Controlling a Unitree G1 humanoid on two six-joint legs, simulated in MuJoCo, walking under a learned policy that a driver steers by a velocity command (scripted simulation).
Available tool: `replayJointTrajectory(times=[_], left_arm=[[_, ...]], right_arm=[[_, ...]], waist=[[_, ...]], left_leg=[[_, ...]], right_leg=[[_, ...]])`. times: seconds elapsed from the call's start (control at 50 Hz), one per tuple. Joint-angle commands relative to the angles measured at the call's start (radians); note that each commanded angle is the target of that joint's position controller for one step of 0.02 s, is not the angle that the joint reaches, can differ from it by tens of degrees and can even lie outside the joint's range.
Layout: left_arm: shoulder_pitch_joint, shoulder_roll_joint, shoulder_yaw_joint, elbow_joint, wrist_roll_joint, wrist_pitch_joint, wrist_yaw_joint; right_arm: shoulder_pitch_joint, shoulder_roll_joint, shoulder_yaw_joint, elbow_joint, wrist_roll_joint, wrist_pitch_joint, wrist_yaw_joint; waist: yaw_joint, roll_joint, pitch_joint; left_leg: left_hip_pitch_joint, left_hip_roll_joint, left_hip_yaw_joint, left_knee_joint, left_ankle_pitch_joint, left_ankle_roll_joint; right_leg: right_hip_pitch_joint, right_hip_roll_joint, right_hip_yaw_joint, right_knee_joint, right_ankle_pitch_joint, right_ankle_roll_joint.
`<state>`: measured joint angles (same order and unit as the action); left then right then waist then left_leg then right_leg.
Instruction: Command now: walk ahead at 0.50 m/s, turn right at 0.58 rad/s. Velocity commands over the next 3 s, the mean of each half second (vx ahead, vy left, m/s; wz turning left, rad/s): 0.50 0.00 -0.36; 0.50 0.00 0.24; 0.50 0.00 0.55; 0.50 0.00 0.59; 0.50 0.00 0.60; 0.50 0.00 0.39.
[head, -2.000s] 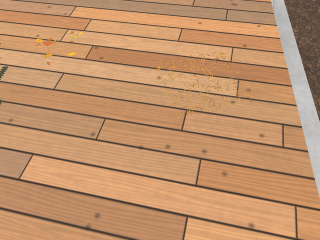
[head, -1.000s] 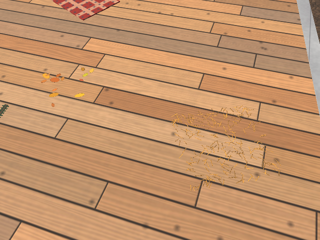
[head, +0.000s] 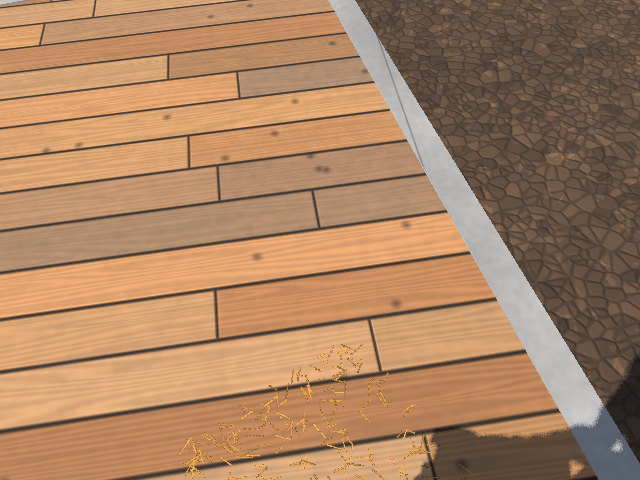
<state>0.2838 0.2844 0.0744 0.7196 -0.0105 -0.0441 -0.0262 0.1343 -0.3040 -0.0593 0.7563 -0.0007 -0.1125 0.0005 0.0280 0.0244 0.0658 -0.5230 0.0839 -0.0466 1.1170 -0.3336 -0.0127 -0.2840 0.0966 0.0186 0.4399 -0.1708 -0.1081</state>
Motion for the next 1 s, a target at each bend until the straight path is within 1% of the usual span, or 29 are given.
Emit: replayJointTrajectory(times=[0.02, 0.12, 0.2, 0.26, 0.3, 0.32, 0.34, 0.36, 0.38, 0.4, 0.42, 0.44, 0.46, 0.5, 0.54, 0.6, 0.68, 0.72, 0.76, 0.78, 0.8, 0.82, 0.84, 0.86, 0.88, 0.9, 0.92, 0.96, 1.0], left_arm=[[-0.024, 0.156, 0.039, -0.083, -0.002, -0.026, 0.022], [0.042, 0.17, 0.044, -0.059, -0.01, -0.012, 0.044], [0.108, 0.15, 0.037, -0.019, -0.013, -0.009, 0.045], [0.12, 0.152, 0.038, -0.002, -0.007, 0.0, 0.048], [0.092, 0.145, 0.035, -0.005, -0.006, 0.006, 0.046], [0.077, 0.114, 0.02, -0.02, 0.002, 0.006, 0.043], [0.169, 0.063, 0.002, -0.032, 0.0, -0.003, 0.044], [0.226, 0.054, -0.008, -0.024, -0.016, -0.013, 0.043], [0.143, 0.137, 0.009, -0.03, -0.028, -0.019, 0.04], [0.039, 0.149, 0.01, -0.053, -0.027, -0.022, 0.038], [-0.023, 0.137, 0.008, -0.07, -0.011, -0.027, 0.035], [-0.034, 0.128, 0.012, -0.072, 0.002, -0.028, 0.033], [-0.016, 0.11, 0.01, -0.067, 0.001, -0.026, 0.029], [0.002, 0.073, 0.002, -0.061, 0.0, -0.021, 0.027], [-0.057, 0.053, -0.009, -0.084, 0.008, -0.022, 0.028], [-0.165, 0.029, -0.021, -0.11, 0.011, -0.034, 0.022], [-0.28, 0.036, -0.02, -0.136, -0.001, -0.05, 0.006], [-0.306, 0.055, -0.013, -0.148, -0.005, -0.059, -0.002], [-0.263, 0.086, 0.001, -0.14, -0.007, -0.067, -0.003], [-0.182, 0.11, 0.015, -0.117, -0.004, -0.07, 0.002], [-0.054, 0.155, 0.036, -0.089, 0.007, -0.072, 0.012], [0.124, 0.234, 0.055, -0.072, 0.022, -0.066, 0.024], [0.141, 0.267, 0.059, -0.052, 0.026, -0.052, 0.016], [0.11, 0.164, 0.036, -0.06, 0.016, -0.05, 0.014], [0.06, 0.119, 0.02, -0.059, 0.008, -0.05, 0.015], [0.0, 0.097, 0.011, -0.057, 0.013, -0.052, 0.013], [-0.043, 0.072, 0.006, -0.051, 0.017, -0.053, 0.01], [-0.084, 0.064, 0.008, -0.037, 0.023, -0.065, 0.012], [-0.09, 0.081, 0.017, -0.019, 0.021, -0.075, 0.016]], right_arm=[[0.012, -0.087, -0.026, -0.062, -0.016, 0.007, -0.004], [-0.163, -0.043, -0.004, -0.11, -0.007, 0.005, 0.009], [-0.222, -0.059, -0.005, -0.128, 0.005, -0.011, 0.031], [-0.202, -0.086, -0.015, -0.131, 0.005, -0.021, 0.038], [-0.073, -0.118, -0.035, -0.098, -0.001, -0.028, 0.031], [0.063, -0.154, -0.049, -0.076, -0.014, -0.032, 0.027], [0.211, -0.234, -0.071, -0.055, -0.027, -0.029, 0.024], [0.28, -0.206, -0.069, -0.009, -0.001, -0.017, 0.036], [0.241, -0.134, -0.047, -0.016, 0.022, -0.012, 0.036], [0.178, -0.104, -0.036, -0.029, 0.014, -0.003, 0.031], [0.13, -0.088, -0.027, -0.03, 0.002, 0.004, 0.03], [0.103, -0.067, -0.018, -0.032, -0.007, 0.003, 0.028], [0.093, -0.06, -0.014, -0.031, -0.012, 0.002, 0.027], [0.103, -0.071, -0.015, -0.017, -0.001, -0.003, 0.025], [0.12, -0.106, -0.024, -0.002, 0.006, -0.004, 0.019], [0.157, -0.127, -0.029, 0.017, 0.018, 0.008, 0.011], [0.241, -0.144, -0.033, 0.05, 0.03, 0.028, 0.005], [0.258, -0.147, -0.034, 0.059, 0.034, 0.039, -0.001], [0.25, -0.161, -0.04, 0.061, 0.032, 0.049, -0.007], [0.24, -0.155, -0.037, 0.059, 0.03, 0.052, -0.009], [0.236, -0.119, -0.025, 0.051, 0.021, 0.05, -0.007], [0.231, -0.043, 0.002, 0.013, -0.01, 0.047, -0.008], [0.365, 0.011, 0.018, -0.006, 0.025, 0.032, -0.007], [0.317, -0.099, -0.009, 0.016, 0.046, 0.031, -0.009], [0.233, -0.131, -0.022, -0.003, 0.047, 0.034, -0.008], [0.201, -0.115, -0.023, -0.005, 0.039, 0.04, -0.01], [0.183, -0.102, -0.026, -0.011, 0.029, 0.047, -0.008], [0.195, -0.063, -0.024, -0.016, 0.034, 0.069, -0.002], [0.169, -0.043, -0.022, -0.035, 0.03, 0.084, 0.0]], waist=[[-0.037, -0.047, -0.102], [0.028, -0.094, -0.053], [0.063, -0.107, -0.043], [0.046, -0.136, -0.035], [-0.027, -0.149, -0.092], [-0.092, -0.122, -0.215], [-0.1, 0.066, -0.382], [-0.098, 0.287, -0.425], [-0.116, 0.159, -0.281], [-0.113, 0.074, -0.17], [-0.089, 0.023, -0.083], [-0.062, 0.03, -0.062], [-0.042, 0.051, -0.061], [-0.029, 0.074, -0.07], [-0.038, 0.058, -0.057], [-0.072, 0.04, -0.044], [-0.11, 0.044, -0.028], [-0.101, 0.056, -0.027], [-0.06, 0.074, -0.044], [-0.011, 0.07, -0.084], [0.051, 0.05, -0.178], [0.115, -0.1, -0.349], [0.043, -0.389, -0.451], [0.069, -0.245, -0.339], [0.068, -0.181, -0.215], [0.037, -0.12, -0.159], [0.013, -0.123, -0.109], [-0.024, -0.147, -0.078], [-0.036, -0.115, -0.055]], left_leg=[[-0.099, 0.022, -0.016, -0.121, 0.098, -0.032], [-0.039, -0.047, -0.002, -0.482, 0.399, -0.058], [-0.011, -0.057, -0.008, -0.594, 0.454, -0.029], [-0.004, -0.062, -0.002, -0.632, 0.332, 0.016], [0.167, -0.094, 0.042, -0.686, 0.297, 0.066], [0.4, -0.014, -0.026, -0.644, 0.335, 0.122], [0.777, 0.187, -0.35, -0.631, 0.267, 0.257], [0.904, 0.308, -0.702, -0.78, 0.035, 0.34], [0.813, 0.29, -0.671, -0.821, -0.139, 0.301], [0.682, 0.251, -0.53, -0.836, -0.119, 0.264], [0.545, 0.209, -0.43, -0.868, -0.021, 0.251], [0.471, 0.177, -0.367, -0.888, 0.07, 0.241], [0.424, 0.149, -0.32, -0.908, 0.139, 0.235], [0.388, 0.132, -0.247, -0.938, 0.242, 0.247], [0.379, 0.134, -0.19, -0.966, 0.33, 0.26], [0.363, 0.093, -0.115, -0.973, 0.374, 0.234], [0.376, 0.095, -0.117, -0.934, 0.36, 0.214], [0.417, 0.119, -0.158, -0.893, 0.336, 0.197], [0.436, 0.134, -0.188, -0.832, 0.357, 0.175], [0.416, 0.107, -0.17, -0.749, 0.434, 0.153], [0.342, 0.049, -0.132, -0.575, 0.441, 0.119], [0.155, -0.038, -0.061, -0.25, 0.159, 0.074], [-0.145, -0.122, -0.036, 0.021, -0.275, 0.039], [-0.237, -0.065, -0.095, 0.134, -0.232, 0.034], [-0.268, -0.033, -0.079, 0.146, -0.137, 0.036], [-0.229, 0.001, -0.064, 0.125, -0.061, 0.029], [-0.206, 0.024, -0.063, 0.084, -0.013, 0.023], [-0.136, 0.051, -0.057, 0.053, 0.039, 0.012], [-0.153, 0.059, -0.056, 0.016, 0.084, 0.0]], right_leg=[[0.114, -0.259, 0.304, -0.221, 0.265, -0.194], [0.052, -0.185, 0.232, -0.208, 0.158, -0.122], [0.134, -0.232, 0.276, -0.16, 0.107, -0.106], [0.239, -0.279, 0.33, -0.093, 0.194, -0.091], [0.257, -0.241, 0.305, 0.038, 0.429, -0.061], [0.181, -0.191, 0.262, 0.231, 0.436, -0.031], [-0.122, -0.065, 0.168, 0.575, 0.171, 0.042], [-0.362, 0.011, 0.147, 0.807, -0.391, 0.082], [-0.473, -0.049, 0.191, 0.885, -0.367, 0.077], [-0.487, -0.094, 0.148, 0.882, -0.287, 0.074], [-0.475, -0.132, 0.113, 0.817, -0.225, 0.073], [-0.434, -0.169, 0.105, 0.748, -0.175, 0.074], [-0.386, -0.186, 0.095, 0.708, -0.152, 0.078], [-0.358, -0.198, 0.067, 0.634, -0.137, 0.092], [-0.38, -0.209, 0.047, 0.521, -0.072, 0.11], [-0.333, -0.193, 0.024, 0.307, 0.105, 0.122], [-0.246, -0.138, 0.012, 0.133, 0.224, 0.136], [-0.219, -0.128, 0.029, 0.077, 0.191, 0.123], [-0.13, -0.12, 0.027, 0.034, 0.134, 0.101], [-0.002, -0.11, 0.012, 0.0, 0.121, 0.078], [0.208, -0.157, 0.041, 0.016, 0.128, 0.041], [0.492, -0.37, 0.249, 0.053, 0.14, -0.02], [0.68, -0.539, 0.656, -0.071, -0.101, -0.151], [0.592, -0.499, 0.64, -0.121, -0.243, -0.126], [0.475, -0.465, 0.483, -0.137, -0.213, -0.093], [0.36, -0.423, 0.382, -0.165, -0.114, -0.077], [0.277, -0.389, 0.299, -0.198, -0.04, -0.074], [0.176, -0.364, 0.187, -0.257, 0.05, -0.075], [0.15, -0.371, 0.111, -0.291, 0.135, -0.088]])
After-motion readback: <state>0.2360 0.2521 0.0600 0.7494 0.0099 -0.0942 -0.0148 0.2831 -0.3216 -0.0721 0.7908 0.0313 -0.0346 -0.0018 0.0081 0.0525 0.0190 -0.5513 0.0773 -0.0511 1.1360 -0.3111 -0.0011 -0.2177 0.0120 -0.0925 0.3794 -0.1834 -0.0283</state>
